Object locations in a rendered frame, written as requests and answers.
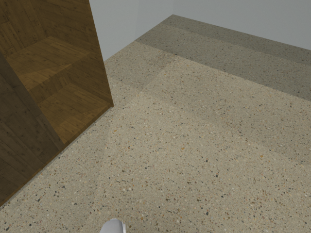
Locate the wardrobe door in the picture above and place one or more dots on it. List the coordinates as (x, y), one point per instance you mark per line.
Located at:
(27, 139)

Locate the left robot thigh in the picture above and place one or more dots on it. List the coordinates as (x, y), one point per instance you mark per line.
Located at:
(113, 226)

